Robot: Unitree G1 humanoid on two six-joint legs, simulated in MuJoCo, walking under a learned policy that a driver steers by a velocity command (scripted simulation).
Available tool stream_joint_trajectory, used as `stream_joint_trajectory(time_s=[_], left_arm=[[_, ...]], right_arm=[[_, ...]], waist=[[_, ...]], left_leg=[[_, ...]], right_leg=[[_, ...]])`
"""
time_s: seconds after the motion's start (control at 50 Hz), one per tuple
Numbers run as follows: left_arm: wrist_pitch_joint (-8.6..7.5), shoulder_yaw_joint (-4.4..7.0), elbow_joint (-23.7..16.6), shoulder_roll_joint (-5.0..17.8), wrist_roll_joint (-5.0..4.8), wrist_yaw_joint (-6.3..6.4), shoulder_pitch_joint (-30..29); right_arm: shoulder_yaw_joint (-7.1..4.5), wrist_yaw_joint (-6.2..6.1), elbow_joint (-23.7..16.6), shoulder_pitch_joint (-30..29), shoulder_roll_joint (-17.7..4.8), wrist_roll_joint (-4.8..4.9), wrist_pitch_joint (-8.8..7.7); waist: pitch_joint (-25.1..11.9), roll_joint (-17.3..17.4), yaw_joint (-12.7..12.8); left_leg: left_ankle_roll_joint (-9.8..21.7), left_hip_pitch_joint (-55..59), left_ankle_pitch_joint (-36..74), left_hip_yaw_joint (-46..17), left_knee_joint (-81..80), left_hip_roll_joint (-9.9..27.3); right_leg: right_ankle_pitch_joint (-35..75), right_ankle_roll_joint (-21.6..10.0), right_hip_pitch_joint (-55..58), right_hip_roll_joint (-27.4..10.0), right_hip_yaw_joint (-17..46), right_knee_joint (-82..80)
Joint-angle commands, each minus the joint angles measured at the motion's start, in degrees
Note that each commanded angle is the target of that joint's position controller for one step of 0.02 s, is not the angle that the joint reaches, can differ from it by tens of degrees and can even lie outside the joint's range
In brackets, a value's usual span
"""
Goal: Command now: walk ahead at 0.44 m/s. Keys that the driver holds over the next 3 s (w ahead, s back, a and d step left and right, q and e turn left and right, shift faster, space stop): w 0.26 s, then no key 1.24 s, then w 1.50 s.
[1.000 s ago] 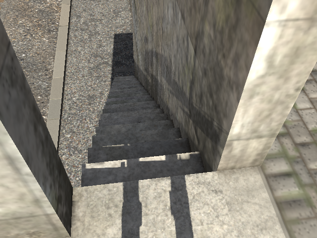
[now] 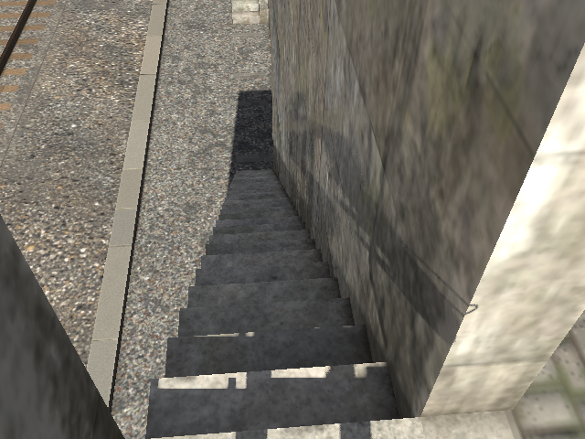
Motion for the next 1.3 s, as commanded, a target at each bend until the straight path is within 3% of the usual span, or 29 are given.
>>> stream_joint_trajectory(time_s=[0.02,0.1,0.14,0.16,0.18,0.2,0.22,0.26,0.3,0.32,0.38,0.4,0.44,0.48,0.5,0.52,0.54,0.56,0.6,0.62,0.66,0.7,0.72,0.76,0.78,0.82,0.86,0.98,1.3], left_arm=[[-0.45,2.95,-2.89,11.94,0.73,-1.25,-0.94],[0.55,2.63,-1.01,11.07,0.77,-1.12,-0.83],[0.12,1.79,-1.07,9.35,2.02,-1.23,-1.63],[-0.63,-0.83,-2.01,1.21,3.54,-2.63,5.22],[-0.45,-0.52,-2.77,3.62,1.97,-4.77,-0.94],[-0.82,0.42,-5.22,4.64,-0.09,-4.18,-10.39],[-1.33,0.99,-4.67,7.26,-0.52,-2.76,-12.15],[-0.55,0.21,-4.44,5.17,1.8,-1.64,-9.0],[0.84,-0.91,-5.56,1.59,1.54,-1.76,-8.86],[0.97,-1.18,-6.49,1.4,1.1,-2.07,-9.63],[0.5,-1.91,-6.79,1.43,0.48,-3.89,-11.2],[0.65,-1.72,-6.86,1.47,-0.36,-4.94,-13.83],[0.82,-1.43,-7.5,3.65,-0.68,-5.59,-14.04],[0.34,-0.55,-6.26,6.05,-0.13,-5.0,-12.73],[-0.35,0.26,-6.26,8.24,-0.3,-4.27,-13.01],[-1.08,1.71,-7.86,13.01,-1.56,-3.06,-12.71],[-1.51,0.69,-11.54,12.97,-4.37,-3.72,-19.42],[-0.1,-0.01,-9.4,8.1,-3.93,-4.61,-15.31],[1.22,1.45,-6.8,11.0,-2.57,-3.78,-10.87],[0.85,1.74,-8.08,11.32,-2.7,-3.37,-14.71],[0.01,-0.56,-9.4,5.0,-3.91,-3.81,-24.89],[0.07,-1.32,-8.2,5.56,-3.73,-4.85,-31.38],[0.56,-0.79,-6.97,7.12,-3.75,-5.35,-28.97],[1.2,0.36,-4.23,8.97,-3.76,-6.15,-20.36],[0.8,0.86,-4.55,9.57,-2.66,-5.03,-17.31],[0.56,0.59,-4.78,7.88,-0.66,-3.99,-21.39],[1.19,0.11,-3.76,5.95,-1.75,-4.72,-20.43],[2.29,0.78,-4.03,6.48,-1.8,-5.73,-21.54],[4.63,0.08,-3.17,5.12,-1.28,-5.32,-20.49]], right_arm=[[0.87,0.58,-4.87,-9.56,-1.63,1.56,-0.54],[-0.06,-1.1,-5.2,-9.74,-5.88,2.39,-1.75],[-1.64,-2.27,-1.84,2.67,-9.32,3.27,-3.39],[-1.86,-3.13,1.12,19.39,-11.27,2.4,-3.04],[-2.02,-3.23,4.37,32.64,-11.36,1.34,-2.76],[-3.24,-3.05,5.96,29.91,-12.62,0.34,-4.12],[-2.83,-2.82,3.94,19.84,-10.54,1.26,-4.44],[-0.6,-3.07,2.6,10.86,-2.71,2.58,-4.38],[-0.27,-3.55,0.48,5.56,-0.6,2.67,-4.78],[-0.38,-3.78,-0.55,3.48,-1.16,3.23,-5.49],[-0.86,-2.88,-3.43,-3.01,-3.99,1.44,-6.34],[-0.83,-2.59,-2.88,-0.32,-5.37,2.54,-6.15],[-1.86,-0.9,-1.93,4.02,-8.55,2.32,-5.19],[-1.45,0.83,-1.9,6.19,-7.69,3.06,-3.97],[-0.87,1.42,-1.44,9.06,-5.94,4.76,-3.76],[-0.7,1.5,-2.15,11.2,-5.6,6.16,-3.93],[0.84,0.9,-1.12,20.18,-1.19,5.06,-4.35],[0.86,0.48,0.35,18.63,-2.27,6.16,-3.65],[-0.56,-0.44,-1.91,11.59,-5.39,4.23,-1.84],[-0.36,-1.29,-0.81,14.65,-5.17,3.24,-1.45],[1.49,-1.72,2.12,19.86,0.05,2.26,-0.66],[3.13,0.35,4.03,24.4,4.3,3.96,-0.09],[3.33,1.62,4.21,21.88,3.21,4.77,0.13],[2.03,1.86,1.29,17.06,-4.44,5.61,-0.32],[1.28,1.67,-0.51,12.19,-8.37,5.54,-0.84],[1.41,1.68,-1.21,7.02,-6.77,5.79,-1.6],[1.88,2.29,-2.21,5.26,-4.37,7.02,-1.6],[1.22,2.05,2.12,16.51,-5.04,5.59,-0.74],[0.8,2.15,2.21,17.4,-7.07,5.45,0.93]], waist=[[6.1,-4.25,-0.19],[6.4,-5.3,-2.92],[-3.2,-0.97,-8.69],[-21.1,12.71,-11.68],[-21.73,12.26,-17.47],[-3.22,6.65,-16.95],[2.38,3.63,-12.97],[0.19,2.49,-6.09],[0.78,0.2,-2.48],[0.08,1.07,-1.66],[-2.57,-1.92,0.13],[-1.64,1.25,-1.43],[-1.36,0.4,-2.08],[-2.88,-2.73,-1.84],[-4.57,-3.59,-2.07],[-8.64,-4.0,-2.88],[-22.4,-9.11,-8.61],[-21.33,-9.97,-4.79],[-12.87,-11.26,-1.66],[-10.37,-9.01,-3.39],[-5.3,-4.1,-8.84],[-3.16,-1.58,-13.98],[-1.23,-3.62,-11.42],[-1.48,-6.22,-5.37],[-1.41,-2.0,-1.77],[-1.61,0.21,-1.69],[-1.72,0.37,-1.1],[-1.01,-2.19,-3.97],[0.66,-0.83,-3.9]], left_leg=[[-0.74,2.84,5.6,1.43,-10.5,-0.66],[3.26,7.81,10.21,1.85,-14.89,-2.59],[7.37,30.9,13.21,1.9,-12.1,-3.75],[18.68,62.39,4.57,-21.85,-17.37,9.22],[19.76,66.67,-4.88,-40.42,-28.41,15.4],[12.83,52.21,-15.13,-36.05,-30.9,13.42],[11.76,38.9,-15.87,-30.26,-32.1,13.24],[12.77,24.29,-6.76,-23.96,-34.09,12.8],[13.31,13.21,4.69,-18.64,-37.22,11.04],[12.75,11.88,12.64,-14.04,-36.99,9.05],[7.94,0.43,28.84,1.63,-31.98,0.03],[7.04,-3.84,30.88,2.91,-31.02,-1.42],[8.34,-0.17,35.84,-1.01,-27.65,1.27],[7.34,7.83,45.16,-3.23,-19.78,3.16],[4.65,12.01,45.74,-3.9,-15.61,1.54],[1.25,13.91,43.61,-2.87,-10.21,-1.77],[-4.69,12.45,28.1,-4.62,-6.57,-1.29],[-9.77,6.34,15.4,-3.29,3.93,-3.29],[-13.1,-2.65,-24.61,-3.25,19.86,-4.71],[-13.75,-1.15,-27.47,-6.28,24.25,-1.47],[-15.09,9.93,-22.53,-5.77,16.79,1.08],[-14.8,22.44,-2.72,0.95,-2.44,-0.55],[-13.53,20.64,0.23,4.12,-9.13,-2.89],[-8.18,11.7,-2.06,0.67,-16.36,-2.4],[-3.07,7.17,-7.27,-2.22,-19.72,-0.83],[-0.58,1.26,-12.51,-4.86,-24.54,0.01],[-2.3,5.19,-2.33,-4.98,-24.02,0.05],[-3.55,14.5,9.75,-1.84,-21.55,-2.16],[-3.67,16.73,18.05,-1.45,-22.59,-3.35]], right_leg=[[11.45,-11.81,-10.0,-14.61,7.29,-6.52],[19.93,-10.35,-7.12,-17.02,6.92,-1.37],[30.64,-3.98,-16.07,-8.74,-1.78,17.18],[7.36,1.21,-38.31,0.72,-2.2,38.55],[-16.53,0.74,-49.05,4.7,4.18,57.14],[-12.58,-2.13,-58.59,0.53,10.18,65.02],[-6.66,-2.89,-56.86,-3.75,9.03,65.66],[-1.8,-3.89,-47.57,-8.73,8.7,63.57],[-4.84,-1.77,-42.07,-8.92,7.93,62.54],[-4.43,-1.1,-41.68,-8.49,7.08,60.64],[11.35,2.34,-27.19,-9.2,2.58,38.02],[17.31,4.57,-21.86,-8.54,1.65,33.76],[21.69,6.49,-20.65,-5.86,0.76,29.24],[21.61,4.2,-20.39,-5.49,0.88,25.15],[32.52,0.51,-18.94,-6.6,1.81,21.32],[52.84,-5.25,-14.21,-9.65,4.25,20.58],[62.29,-16.4,-1.55,-18.3,13.15,23.85],[54.05,-18.85,-0.16,-21.06,20.61,21.31],[33.05,-16.46,-8.01,-23.06,26.6,13.69],[23.28,-15.67,-15.79,-23.95,27.43,11.16],[7.85,-10.89,-32.62,-20.88,22.27,8.07],[1.54,-3.2,-41.82,-12.83,11.62,11.49],[-1.8,-0.21,-39.39,-10.65,9.23,12.98],[-7.94,1.31,-29.81,-11.98,11.94,13.19],[-8.24,1.89,-25.79,-10.33,8.76,14.89],[1.32,3.22,-18.87,-7.64,2.84,20.36],[6.13,3.79,-18.55,-7.64,2.11,20.5],[12.82,3.94,-20.92,-5.7,-0.33,19.92],[13.4,5.97,-20.3,-5.82,-1.04,19.93]])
